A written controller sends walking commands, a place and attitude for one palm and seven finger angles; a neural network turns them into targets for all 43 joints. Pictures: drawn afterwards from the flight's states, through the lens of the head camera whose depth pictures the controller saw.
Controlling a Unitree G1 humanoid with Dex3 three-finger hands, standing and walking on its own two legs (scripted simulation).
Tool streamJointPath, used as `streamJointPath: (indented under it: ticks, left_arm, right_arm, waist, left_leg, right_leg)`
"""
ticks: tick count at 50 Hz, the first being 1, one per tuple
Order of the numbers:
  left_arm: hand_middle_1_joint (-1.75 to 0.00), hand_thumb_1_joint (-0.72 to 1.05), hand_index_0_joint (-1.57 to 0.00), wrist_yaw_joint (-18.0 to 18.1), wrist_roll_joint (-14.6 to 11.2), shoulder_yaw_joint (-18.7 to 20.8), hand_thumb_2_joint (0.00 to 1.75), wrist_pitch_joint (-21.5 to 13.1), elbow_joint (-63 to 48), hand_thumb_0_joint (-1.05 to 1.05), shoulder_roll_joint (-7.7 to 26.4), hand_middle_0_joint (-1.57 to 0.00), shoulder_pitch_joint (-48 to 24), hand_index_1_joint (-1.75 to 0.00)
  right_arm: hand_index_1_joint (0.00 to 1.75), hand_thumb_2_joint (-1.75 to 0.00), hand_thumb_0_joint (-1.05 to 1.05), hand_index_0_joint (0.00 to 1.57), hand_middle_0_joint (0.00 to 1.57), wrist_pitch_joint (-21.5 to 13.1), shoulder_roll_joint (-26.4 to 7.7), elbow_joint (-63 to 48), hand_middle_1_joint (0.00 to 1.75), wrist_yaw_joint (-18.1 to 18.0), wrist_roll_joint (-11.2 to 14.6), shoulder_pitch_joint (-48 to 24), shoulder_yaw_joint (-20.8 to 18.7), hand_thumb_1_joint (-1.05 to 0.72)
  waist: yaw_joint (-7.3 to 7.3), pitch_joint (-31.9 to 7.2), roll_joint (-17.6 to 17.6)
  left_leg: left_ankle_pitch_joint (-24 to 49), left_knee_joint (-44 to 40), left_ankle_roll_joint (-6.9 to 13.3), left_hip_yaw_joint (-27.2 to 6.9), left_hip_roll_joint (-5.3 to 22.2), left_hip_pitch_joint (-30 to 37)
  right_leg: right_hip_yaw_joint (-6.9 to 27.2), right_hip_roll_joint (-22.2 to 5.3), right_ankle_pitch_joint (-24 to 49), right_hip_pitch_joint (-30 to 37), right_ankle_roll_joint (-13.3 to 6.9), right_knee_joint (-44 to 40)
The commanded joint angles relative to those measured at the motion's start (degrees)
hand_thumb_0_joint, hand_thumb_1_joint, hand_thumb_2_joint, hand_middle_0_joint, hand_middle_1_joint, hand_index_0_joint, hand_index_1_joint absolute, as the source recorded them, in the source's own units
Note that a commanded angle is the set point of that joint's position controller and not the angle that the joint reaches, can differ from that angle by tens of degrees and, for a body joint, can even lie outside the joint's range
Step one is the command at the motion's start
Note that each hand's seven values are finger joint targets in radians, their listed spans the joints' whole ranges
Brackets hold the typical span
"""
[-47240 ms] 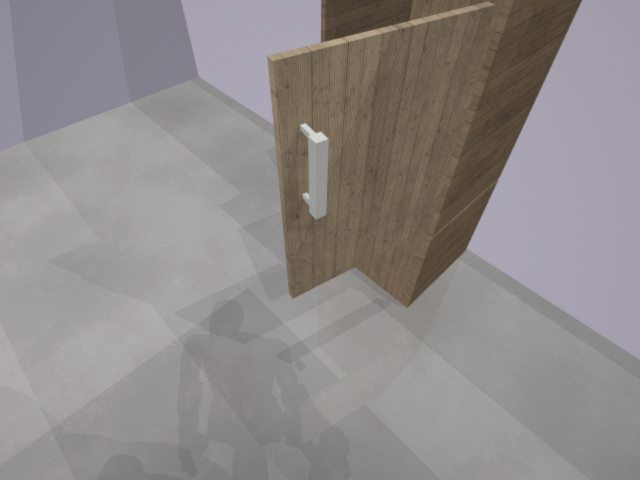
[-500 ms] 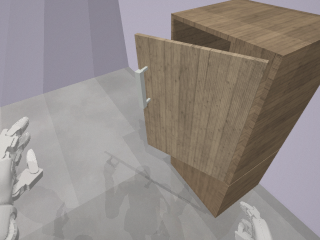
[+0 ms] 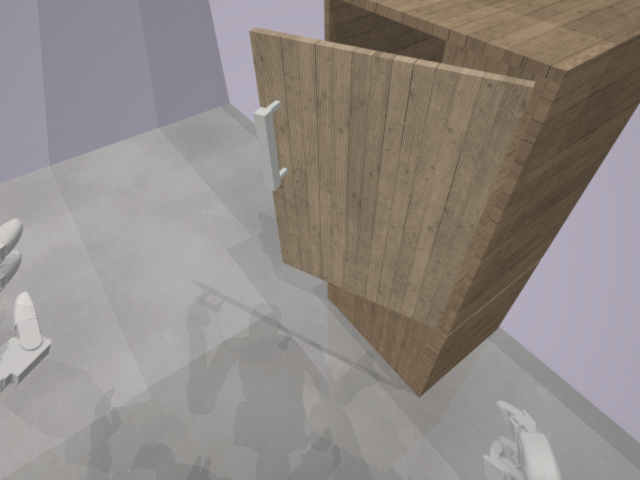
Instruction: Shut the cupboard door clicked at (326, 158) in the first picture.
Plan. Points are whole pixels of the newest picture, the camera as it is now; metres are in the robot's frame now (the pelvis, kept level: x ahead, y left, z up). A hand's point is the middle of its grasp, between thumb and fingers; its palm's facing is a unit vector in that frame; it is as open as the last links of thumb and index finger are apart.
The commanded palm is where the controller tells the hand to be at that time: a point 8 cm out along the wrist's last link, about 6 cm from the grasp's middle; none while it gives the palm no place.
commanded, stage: step back with the hand held close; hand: left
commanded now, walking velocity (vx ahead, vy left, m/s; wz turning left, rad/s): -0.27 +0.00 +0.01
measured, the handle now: (274, 146) +0.67 +0.14 +0.06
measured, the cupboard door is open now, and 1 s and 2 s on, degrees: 24 24 24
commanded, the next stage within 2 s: stop stepping back and stand still in 1.18 s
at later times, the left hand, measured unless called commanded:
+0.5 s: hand out of the picture +0.12 +0.27 +0.17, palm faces +0.51 -0.75 -0.42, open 7.4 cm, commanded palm +0.06 +0.30 +0.18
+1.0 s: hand out of the picture +0.02 +0.28 +0.17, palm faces +0.62 -0.69 -0.37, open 7.4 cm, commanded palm -0.04 +0.30 +0.18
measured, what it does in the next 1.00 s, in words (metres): walks backwards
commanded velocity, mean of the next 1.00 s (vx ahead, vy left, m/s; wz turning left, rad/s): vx -0.35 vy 0.00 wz -0.04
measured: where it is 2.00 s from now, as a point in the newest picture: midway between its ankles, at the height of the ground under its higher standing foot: outside the picture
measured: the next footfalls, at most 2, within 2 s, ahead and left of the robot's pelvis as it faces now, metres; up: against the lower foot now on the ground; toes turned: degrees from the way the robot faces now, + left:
left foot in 1.08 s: -0.08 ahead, +0.12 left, +0.00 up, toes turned +10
right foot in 1.32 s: -0.21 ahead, -0.13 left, +0.00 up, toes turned +0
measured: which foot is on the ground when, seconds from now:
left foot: down 0.00-0.92, up 0.94-1.00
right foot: down 0.00-1.00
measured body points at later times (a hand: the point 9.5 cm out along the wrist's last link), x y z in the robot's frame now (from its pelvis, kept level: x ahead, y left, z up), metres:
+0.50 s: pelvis -0.07 -0.01 -0.02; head -0.08 +0.01 +0.43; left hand +0.09 +0.30 +0.19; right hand +0.09 -0.25 -0.09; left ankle +0.01 +0.09 -0.73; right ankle +0.02 -0.14 -0.74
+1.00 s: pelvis -0.14 -0.01 -0.03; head -0.15 +0.01 +0.42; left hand -0.02 +0.31 +0.19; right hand +0.05 -0.23 -0.10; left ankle -0.06 +0.10 -0.70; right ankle -0.01 -0.14 -0.74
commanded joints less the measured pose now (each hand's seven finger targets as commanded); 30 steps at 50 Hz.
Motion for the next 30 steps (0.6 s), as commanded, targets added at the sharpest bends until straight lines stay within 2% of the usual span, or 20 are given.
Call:
streamJointPath:
  ticks: [1, 3, 4, 6, 7, 8, 9, 12, 13, 14, 17, 18, 19, 20, 21, 23, 24, 28, 29, 30]
  left_arm:
    - [-0.30, 0.90, -0.20, 2.0, 0.0, 8.5, 0.90, -4.2, -11.0, 0.00, 9.9, -0.20, -0.8, -0.30]
    - [-0.30, 0.90, -0.20, 2.2, 0.6, 9.9, 0.90, -4.7, -11.1, 0.00, 11.2, -0.20, -1.1, -0.30]
    - [-0.30, 0.90, -0.20, 2.2, 0.6, 8.3, 0.90, -4.9, -10.8, 0.00, 9.4, -0.20, -1.5, -0.30]
    - [-0.30, 0.90, -0.20, 2.5, 1.2, 8.5, 0.90, -5.7, -11.2, 0.00, 9.4, -0.20, -2.7, -0.30]
    - [-0.30, 0.90, -0.20, 2.6, 1.5, 8.8, 0.90, -6.0, -11.4, 0.00, 9.6, -0.20, -2.9, -0.30]
    - [-0.30, 0.90, -0.20, 2.7, 1.9, 10.4, 0.90, -6.5, -12.6, 0.00, 11.4, -0.20, -3.5, -0.30]
    - [-0.30, 0.90, -0.20, 2.7, 1.9, 8.8, 0.90, -6.9, -13.1, 0.00, 9.6, -0.20, -3.8, -0.30]
    - [-0.30, 0.90, -0.20, 3.2, 2.3, 9.0, 0.90, -7.8, -14.4, 0.00, 9.7, -0.20, -5.3, -0.30]
    - [-0.30, 0.90, -0.20, 3.3, 2.6, 10.5, 0.90, -8.2, -15.0, 0.00, 11.4, -0.20, -5.8, -0.30]
    - [-0.30, 0.90, -0.20, 3.3, 2.6, 9.1, 0.90, -8.5, -14.9, 0.00, 9.7, -0.20, -5.9, -0.30]
    - [-0.30, 0.90, -0.20, 3.6, 2.8, 9.1, 0.90, -8.9, -14.1, 0.00, 9.4, -0.20, -6.9, -0.30]
    - [-0.30, 0.90, -0.20, 3.7, 3.2, 10.2, 0.90, -9.2, -14.1, 0.00, 10.6, -0.20, -7.2, -0.30]
    - [-0.30, 0.90, -0.20, 3.7, 3.0, 8.9, 0.90, -9.3, -13.6, 0.00, 9.2, -0.20, -7.2, -0.30]
    - [-0.30, 0.90, -0.20, 3.8, 3.0, 8.8, 0.90, -9.5, -13.9, 0.00, 9.2, -0.20, -7.5, -0.30]
    - [-0.30, 0.90, -0.20, 3.9, 3.1, 9.1, 0.90, -9.7, -13.9, 0.00, 9.4, -0.20, -7.4, -0.30]
    - [-0.30, 0.90, -0.20, 4.2, 3.2, 10.8, 0.90, -9.8, -13.3, 0.00, 11.3, -0.20, -6.4, -0.30]
    - [-0.30, 0.90, -0.20, 4.0, 2.9, 8.8, 0.90, -10.0, -14.1, 0.00, 9.4, -0.20, -6.8, -0.30]
    - [-0.30, 0.90, -0.20, 4.6, 2.9, 11.3, 0.90, -10.3, -13.8, 0.00, 11.6, -0.20, -4.1, -0.30]
    - [-0.30, 0.90, -0.20, 4.6, 2.7, 10.0, 0.90, -10.2, -13.9, 0.00, 10.3, -0.20, -3.9, -0.30]
    - [-0.30, 0.90, -0.20, 4.6, 2.7, 10.5, 0.90, -10.4, -14.5, 0.00, 10.7, -0.20, -4.3, -0.30]
  right_arm:
    - [0.30, -0.90, 0.00, 0.20, 0.20, -2.7, -6.8, -9.7, 0.30, -0.7, 0.1, -5.2, -2.0, -0.90]
    - [0.30, -0.90, 0.00, 0.20, 0.20, -3.2, -7.2, -9.4, 0.30, -0.7, -0.1, -5.4, -2.2, -0.90]
    - [0.30, -0.90, 0.00, 0.20, 0.20, -3.3, -6.7, -9.5, 0.30, -0.6, 0.2, -5.2, -1.9, -0.90]
    - [0.30, -0.90, 0.00, 0.20, 0.20, -3.7, -7.2, -9.6, 0.30, -0.5, 0.1, -4.6, -2.0, -0.90]
    - [0.30, -0.90, 0.00, 0.20, 0.20, -4.0, -7.0, -9.6, 0.30, -0.5, 0.1, -4.5, -2.0, -0.90]
    - [0.30, -0.90, 0.00, 0.20, 0.20, -4.4, -7.5, -9.4, 0.30, -0.5, -0.1, -4.7, -2.1, -0.90]
    - [0.30, -0.90, 0.00, 0.20, 0.20, -4.7, -6.9, -9.5, 0.30, -0.5, 0.0, -4.3, -1.9, -0.90]
    - [0.30, -0.90, 0.00, 0.20, 0.20, -5.7, -7.2, -9.1, 0.30, -0.5, -0.4, -3.5, -1.9, -0.90]
    - [0.30, -0.90, 0.00, 0.20, 0.20, -6.2, -7.5, -8.5, 0.30, -0.5, -0.7, -3.4, -2.0, -0.90]
    - [0.30, -0.90, 0.00, 0.20, 0.20, -6.5, -7.0, -8.5, 0.30, -0.5, -0.6, -3.4, -1.7, -0.90]
    - [0.30, -0.90, 0.00, 0.20, 0.20, -7.2, -7.3, -8.1, 0.30, -0.3, -0.8, -2.7, -1.9, -0.90]
    - [0.30, -0.90, 0.00, 0.20, 0.20, -7.6, -7.6, -7.6, 0.30, -0.3, -1.0, -2.7, -2.0, -0.90]
    - [0.30, -0.90, 0.00, 0.20, 0.20, -7.7, -6.9, -7.7, 0.30, -0.3, -0.9, -2.5, -1.7, -0.90]
    - [0.30, -0.90, 0.00, 0.20, 0.20, -7.9, -7.2, -7.6, 0.30, -0.1, -0.9, -2.5, -1.8, -0.90]
    - [0.30, -0.90, 0.00, 0.20, 0.20, -8.1, -7.1, -7.4, 0.30, 0.0, -1.1, -2.5, -1.9, -0.90]
    - [0.30, -0.90, 0.00, 0.20, 0.20, -8.2, -7.1, -6.8, 0.30, 0.2, -1.3, -2.3, -2.0, -0.90]
    - [0.30, -0.90, 0.00, 0.20, 0.20, -8.1, -6.4, -7.0, 0.30, 0.4, -1.2, -2.4, -1.6, -0.90]
    - [0.30, -0.90, 0.00, 0.20, 0.20, -8.0, -6.8, -6.5, 0.30, 0.7, -1.4, -2.4, -1.9, -0.90]
    - [0.30, -0.90, 0.00, 0.20, 0.20, -7.8, -6.1, -6.7, 0.30, 0.8, -1.2, -2.2, -1.7, -0.90]
    - [0.30, -0.90, 0.00, 0.20, 0.20, -7.8, -6.5, -6.8, 0.30, 0.8, -1.2, -2.3, -1.8, -0.90]
  waist:
    - [0.23, -7.9, 0.9]
    - [0.36, -7.1, 1.2]
    - [-0.02, -6.0, 0.4]
    - [-0.31, -4.3, 1.8]
    - [-0.33, -4.3, 1.1]
    - [-0.20, -4.6, 1.6]
    - [-0.49, -4.5, 1.0]
    - [-0.67, -3.8, 2.7]
    - [-0.56, -4.1, 2.7]
    - [-0.67, -4.1, 2.7]
    - [-0.69, -3.1, 2.9]
    - [-0.67, -3.0, 3.4]
    - [-0.77, -2.2, 1.9]
    - [-0.84, -2.4, 2.0]
    - [-0.86, -2.0, 2.3]
    - [-0.64, -2.5, -0.1]
    - [-0.91, -2.5, -0.9]
    - [-0.76, -4.4, -0.5]
    - [-0.96, -4.4, -1.8]
    - [-1.07, -4.6, -1.0]
  left_leg:
    - [9.9, -8.1, 0.1, -6.9, 8.6, -8.6]
    - [1.0, -9.3, 1.0, -7.5, 8.6, -13.4]
    - [-3.3, -9.4, 1.2, -7.4, 8.6, -15.4]
    - [-12.7, -10.1, 2.0, -8.1, 8.5, -20.4]
    - [-15.8, -9.9, 2.3, -8.1, 8.4, -21.8]
    - [-17.6, -9.8, 2.4, -8.5, 8.2, -22.8]
    - [-18.3, -9.5, 2.4, -8.7, 8.2, -23.0]
    - [-20.9, -8.6, 2.5, -8.6, 8.1, -24.1]
    - [-21.3, -9.1, 2.5, -9.3, 8.4, -24.4]
    - [-21.5, -9.3, 2.6, -9.4, 8.6, -24.7]
    - [-24.3, -8.0, 2.7, -9.0, 8.6, -27.0]
    - [-24.4, -8.2, 2.6, -9.6, 8.6, -27.0]
    - [-23.5, -7.2, 2.3, -9.1, 8.3, -26.3]
    - [-24.1, -6.5, 2.1, -9.2, 8.1, -26.1]
    - [-24.0, -5.9, 2.1, -8.7, 7.9, -25.8]
    - [-22.1, -4.1, 1.5, -8.3, 7.2, -25.0]
    - [-20.9, -3.4, 1.2, -8.1, 6.8, -24.0]
    - [-19.8, -2.4, 0.9, -7.9, 6.6, -23.3]
    - [-19.3, -2.3, 0.8, -7.6, 6.5, -22.5]
    - [-20.4, -3.0, 1.1, -8.1, 6.9, -23.5]
  right_leg:
    - [1.7, -0.8, 14.2, 10.8, -1.1, 3.1]
    - [2.4, -0.8, 11.6, 12.5, -1.1, 3.2]
    - [2.8, -1.0, 9.8, 12.3, -1.2, 3.2]
    - [3.6, -0.8, 5.8, 12.7, -1.3, 3.5]
    - [4.0, -0.8, 4.6, 12.8, -1.3, 3.4]
    - [4.4, -0.8, 3.6, 13.4, -1.4, 3.1]
    - [4.3, -0.9, 2.4, 12.7, -1.5, 3.4]
    - [5.1, -0.7, -1.0, 10.8, -1.7, 3.2]
    - [4.8, -0.3, -2.0, 11.0, -1.7, 3.6]
    - [4.5, -0.1, -2.1, 11.0, -1.7, 4.3]
    - [5.8, 0.1, -4.7, 10.6, -1.8, 4.4]
    - [6.0, 0.0, -5.2, 10.4, -2.0, 3.9]
    - [6.4, -0.5, -5.8, 8.6, -2.2, 3.3]
    - [6.9, -0.6, -7.5, 7.9, -2.4, 2.7]
    - [7.5, -0.8, -7.9, 6.8, -2.5, 2.1]
    - [8.9, -1.8, -7.7, 5.6, -3.2, 0.4]
    - [9.2, -2.5, -7.9, 4.3, -3.5, -0.3]
    - [10.0, -3.4, -8.3, 3.9, -3.9, -1.6]
    - [9.4, -3.4, -8.4, 2.9, -3.7, -1.5]
    - [9.1, -2.9, -8.8, 3.4, -3.4, -1.1]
